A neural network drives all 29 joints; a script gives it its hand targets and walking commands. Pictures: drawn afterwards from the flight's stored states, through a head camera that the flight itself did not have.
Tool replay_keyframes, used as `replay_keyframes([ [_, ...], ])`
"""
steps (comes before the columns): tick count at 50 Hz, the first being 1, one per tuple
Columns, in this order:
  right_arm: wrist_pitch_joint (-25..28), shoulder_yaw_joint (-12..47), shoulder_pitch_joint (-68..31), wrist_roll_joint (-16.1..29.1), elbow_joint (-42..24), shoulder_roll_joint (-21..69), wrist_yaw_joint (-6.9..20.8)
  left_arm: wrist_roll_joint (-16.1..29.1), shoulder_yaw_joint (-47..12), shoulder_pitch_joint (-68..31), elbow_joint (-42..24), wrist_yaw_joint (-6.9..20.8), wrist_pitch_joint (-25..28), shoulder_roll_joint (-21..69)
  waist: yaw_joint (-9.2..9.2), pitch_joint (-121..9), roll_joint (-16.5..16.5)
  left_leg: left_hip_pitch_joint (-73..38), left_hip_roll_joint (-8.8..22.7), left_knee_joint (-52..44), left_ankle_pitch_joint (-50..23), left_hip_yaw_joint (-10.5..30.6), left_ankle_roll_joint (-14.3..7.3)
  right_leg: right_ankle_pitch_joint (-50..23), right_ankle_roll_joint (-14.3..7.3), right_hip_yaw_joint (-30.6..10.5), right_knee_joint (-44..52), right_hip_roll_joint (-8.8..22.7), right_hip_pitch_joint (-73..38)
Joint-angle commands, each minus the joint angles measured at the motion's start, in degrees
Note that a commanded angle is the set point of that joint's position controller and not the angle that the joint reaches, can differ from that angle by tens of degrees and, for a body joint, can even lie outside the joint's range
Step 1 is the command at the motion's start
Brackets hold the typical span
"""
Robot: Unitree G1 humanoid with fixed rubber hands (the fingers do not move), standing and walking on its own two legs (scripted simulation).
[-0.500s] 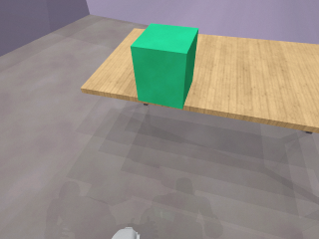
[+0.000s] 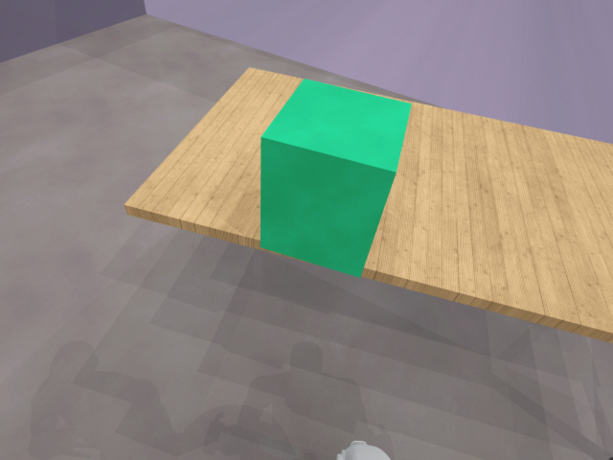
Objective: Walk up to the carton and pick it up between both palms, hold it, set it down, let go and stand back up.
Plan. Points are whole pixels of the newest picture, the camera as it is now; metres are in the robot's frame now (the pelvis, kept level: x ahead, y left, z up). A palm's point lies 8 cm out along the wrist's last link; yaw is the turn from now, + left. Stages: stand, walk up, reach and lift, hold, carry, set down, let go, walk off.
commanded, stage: walk up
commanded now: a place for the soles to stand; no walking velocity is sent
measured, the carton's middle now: (332, 179) +0.59 -0.05 +0.04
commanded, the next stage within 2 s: none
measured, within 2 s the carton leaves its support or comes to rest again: neither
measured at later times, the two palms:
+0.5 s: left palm (135, 457) +0.17 +0.22 -0.12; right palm out of the picture +0.15 -0.29 -0.13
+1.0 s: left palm (120, 449) +0.18 +0.24 -0.12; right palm (477, 435) +0.20 -0.27 -0.11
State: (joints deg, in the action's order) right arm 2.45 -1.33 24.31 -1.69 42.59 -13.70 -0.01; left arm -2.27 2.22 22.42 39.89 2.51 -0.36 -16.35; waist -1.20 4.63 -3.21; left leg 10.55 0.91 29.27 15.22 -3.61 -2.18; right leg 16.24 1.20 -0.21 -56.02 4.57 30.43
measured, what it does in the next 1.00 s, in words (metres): walks ahead: right foot, then left foot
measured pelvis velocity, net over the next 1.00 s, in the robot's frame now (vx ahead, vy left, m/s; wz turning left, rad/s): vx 0.11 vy -0.02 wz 0.00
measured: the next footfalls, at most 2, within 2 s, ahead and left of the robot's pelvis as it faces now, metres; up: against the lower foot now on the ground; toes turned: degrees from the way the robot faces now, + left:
right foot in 0.14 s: +0.19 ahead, -0.15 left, +0.00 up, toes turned -4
left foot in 0.44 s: +0.13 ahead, +0.11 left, +0.00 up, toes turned +2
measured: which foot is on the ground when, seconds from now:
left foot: down 0.00-0.16, up 0.18-0.42, down 0.44-1.00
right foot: up 0.00-0.12, down 0.14-1.00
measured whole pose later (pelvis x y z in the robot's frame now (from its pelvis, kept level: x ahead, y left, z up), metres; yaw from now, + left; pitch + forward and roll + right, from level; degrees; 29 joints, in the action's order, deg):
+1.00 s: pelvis +0.11 -0.02 +0.00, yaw +0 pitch -2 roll +0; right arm -0.7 0.6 15.0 0.6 42.2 -15.2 0.8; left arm 0.2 -0.9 16.5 44.3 0.6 -0.5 -15.2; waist 0.8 2.4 0.3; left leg 11.7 1.7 31.9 18.4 -1.3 0.9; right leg 13.1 1.3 2.2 -31.4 3.0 16.5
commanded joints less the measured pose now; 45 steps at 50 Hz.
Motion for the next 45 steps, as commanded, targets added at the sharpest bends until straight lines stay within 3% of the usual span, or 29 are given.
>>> replay_keyframes([
  [1,1.4,-3.1,-0.8,0.4,-4.4,-10.5,-0.4,0.2,0.7,0.7,-4.9,-0.3,1.4,-2.3,-0.43,1.3,12.7,4.5,10.5,-12.0,-5.1,9.2,-9.5,-4.1,0.4,1.2,11.3,0.0,-3.5],
  [4,0.5,-2.4,0.2,0.9,-4.6,-10.4,-0.1,0.2,0.5,-1.0,-5.4,-1.6,2.0,-1.7,-0.99,-0.5,11.1,6.3,10.3,-4.2,-23.3,7.2,-8.1,-8.6,-0.2,3.6,17.3,-2.7,-11.3],
  [5,0.0,-2.3,-0.7,0.8,-4.9,-11.5,-0.1,0.3,0.9,0.5,-4.7,-2.0,2.1,-1.9,0.58,-1.6,9.6,8.8,10.5,-1.7,-22.5,7.0,-7.4,-11.5,-0.8,4.4,19.8,-3.5,-16.7],
  [7,-0.8,-1.4,-0.6,1.4,-5.7,-10.0,0.2,-0.1,1.8,4.1,-3.8,-2.7,2.4,-4.3,2.76,-3.4,5.2,13.6,7.3,4.8,-12.0,5.8,-3.5,-17.2,-2.1,2.7,23.7,-3.2,-26.1],
  [8,-1.0,-0.3,1.4,1.5,-6.0,-7.5,0.2,-0.3,2.4,4.8,-4.0,-3.1,2.5,-7.2,3.50,-5.4,-1.5,15.4,5.2,11.1,-3.7,4.9,-1.2,-18.7,-4.0,-4.4,25.4,2.7,-29.6],
  [9,-1.5,1.0,5.8,1.8,-6.2,-4.6,0.1,-0.3,2.8,4.7,-5.4,-3.4,2.3,-10.8,2.89,-9.7,-7.9,14.4,0.6,20.4,12.0,2.1,1.4,-9.6,-9.7,-21.3,32.6,14.0,-27.9],
  [10,-3.1,0.3,6.5,1.4,-5.9,-6.0,-0.6,1.0,2.7,3.3,-5.1,-3.8,1.5,-11.7,2.87,-6.8,-7.0,13.8,0.2,27.2,22.3,3.2,2.1,-2.7,-16.2,-27.3,36.5,18.6,-21.6],
  [11,-4.1,-0.4,5.1,0.5,-5.4,-7.3,-0.9,1.3,2.6,0.6,-5.0,-4.1,0.9,-10.7,2.46,-5.0,-7.2,15.1,1.8,28.1,22.1,4.7,2.5,4.8,-17.4,-27.8,38.0,17.8,-18.1],
  [12,-4.3,-1.0,2.2,0.0,-5.4,-8.7,-1.0,2.0,2.1,-0.5,-5.2,-4.1,0.9,-9.6,3.86,-1.2,-7.3,15.7,1.7,28.7,21.2,5.0,2.7,1.2,-16.1,-25.7,39.1,16.2,-15.8],
  [13,-4.1,-1.2,2.2,0.3,-5.4,-9.0,-0.9,1.6,1.6,-0.3,-4.9,-4.3,1.0,-9.3,3.06,-1.2,-6.8,15.3,2.2,28.1,20.0,6.1,2.9,-3.4,-15.2,-23.1,38.0,14.1,-15.2],
  [14,-4.0,-1.1,2.9,0.4,-4.4,-8.3,-0.8,1.3,1.0,-2.3,-4.8,-4.3,0.7,-8.5,2.07,-2.5,-7.1,13.2,2.9,23.9,19.7,5.8,2.9,-2.9,-12.8,-17.4,36.5,11.9,-15.2],
  [16,-3.6,-1.0,4.2,1.2,-3.7,-6.9,-0.4,1.0,0.9,-4.8,-4.6,-4.2,0.3,-8.2,1.12,-4.3,-8.3,9.9,2.0,19.7,17.7,4.0,2.9,0.2,-11.0,-12.5,35.5,9.0,-13.6],
  [20,-3.0,-1.3,2.5,1.4,-3.5,-6.5,-0.2,1.7,1.0,-7.4,-5.1,-3.9,0.1,-8.5,0.51,-5.5,-5.2,4.0,0.8,7.7,4.5,1.4,2.9,-7.6,-10.6,-10.3,31.1,8.4,-11.3],
  [21,-2.7,-1.4,2.6,1.2,-3.6,-6.5,-0.2,2.0,0.8,-7.5,-5.1,-3.6,0.0,-8.6,-0.10,-5.6,-5.6,0.5,0.0,3.2,-0.3,0.6,2.4,-5.5,-9.2,-9.2,30.6,7.1,-8.8],
  [22,-2.3,-1.7,1.4,1.0,-4.6,-7.5,-0.1,2.6,0.4,-7.9,-5.1,-3.2,-0.1,-8.1,0.01,-5.7,-4.1,-2.0,1.0,1.8,-4.2,3.0,1.7,-1.4,-7.2,-8.3,30.4,5.7,-5.4],
  [23,-2.1,-2.2,0.1,0.8,-5.0,-9.0,0.0,2.9,0.0,-8.2,-5.3,-2.9,-0.2,-6.9,0.03,-5.4,-1.0,-1.0,3.8,0.3,-1.7,6.8,0.8,4.6,-5.3,-7.0,30.2,4.4,-4.9],
  [24,-1.7,-1.9,-2.7,1.0,-5.9,-10.2,0.1,3.3,-0.4,-7.9,-5.4,-2.6,-0.2,-5.9,0.63,-4.4,1.4,3.3,7.1,-3.7,3.6,12.3,-0.3,7.3,-3.5,-4.7,28.4,1.7,-6.2],
  [25,-1.7,-2.4,-5.0,1.9,-5.4,-11.2,0.3,3.2,0.0,-7.4,-4.5,-2.6,-0.4,-4.4,1.44,-3.3,4.6,11.8,8.5,-7.6,11.0,14.0,-1.9,5.8,-2.4,-1.6,25.7,-1.7,-13.6],
  [26,-1.7,-2.2,-7.4,2.0,-5.3,-11.3,0.4,2.8,-0.1,-6.0,-4.2,-2.5,-0.3,-4.4,2.85,-2.4,6.9,14.6,8.4,-8.7,13.5,13.7,-2.1,2.9,-2.6,-2.0,25.1,-1.5,-17.6],
  [27,-1.5,-1.7,-8.1,2.6,-5.2,-10.4,0.4,2.4,-0.2,-6.3,-3.8,-2.3,0.2,-5.0,3.29,-1.5,7.0,14.2,7.2,-8.3,9.8,12.3,-1.2,-1.0,-2.7,-2.7,25.6,-0.6,-17.7],
  [29,-1.2,-1.6,-7.1,2.6,-5.5,-10.1,0.5,2.2,0.1,-6.3,-2.7,-2.2,0.8,-5.9,2.09,-2.2,8.3,12.5,7.1,-8.1,3.9,11.7,-0.7,-4.1,-2.9,-2.7,25.6,0.0,-17.6],
  [30,-1.2,-1.4,-7.8,2.6,-5.6,-10.5,0.5,2.1,-0.1,-5.5,-2.4,-2.2,1.1,-6.1,2.57,-2.1,9.2,11.0,7.0,-6.8,0.6,11.0,-0.4,-5.5,-2.8,-2.7,26.3,0.6,-17.2],
  [34,-1.2,-1.2,-6.7,2.4,-5.5,-10.3,0.4,2.2,-0.4,-6.5,-2.1,-2.5,1.5,-6.5,1.39,-6.1,7.0,5.0,6.6,-4.5,-7.1,9.6,-0.9,-9.3,-2.8,-2.6,27.2,0.8,-17.0],
  [36,-1.3,-1.0,-7.5,2.4,-5.6,-10.2,0.4,2.3,-0.6,-6.1,-1.8,-2.5,1.3,-6.0,1.63,-6.4,5.2,4.4,6.7,-4.5,-8.2,10.1,-0.9,-10.0,-2.7,-2.1,27.3,0.9,-17.6],
  [41,-1.7,-0.9,-7.6,2.5,-5.9,-10.2,0.4,2.3,-0.5,-5.8,-1.1,-2.5,1.2,-7.2,1.51,-3.9,5.2,4.7,5.7,-4.6,-6.0,8.5,-0.5,-11.0,-2.8,-2.5,28.5,1.6,-16.6],
  [45,-1.7,-1.0,-8.0,2.3,-5.5,-10.2,0.3,2.5,-0.6,-6.1,-0.7,-2.4,1.3,-7.5,1.40,-4.8,1.8,2.8,5.1,-4.0,-8.1,8.4,-0.4,-12.2,-2.8,-2.2,28.9,1.7,-16.2],
])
